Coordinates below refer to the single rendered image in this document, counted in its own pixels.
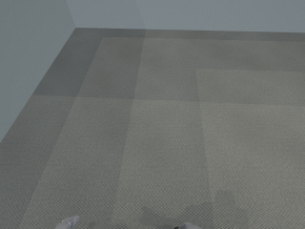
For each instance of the left robot hand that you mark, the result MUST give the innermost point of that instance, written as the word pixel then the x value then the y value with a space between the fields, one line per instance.
pixel 68 222

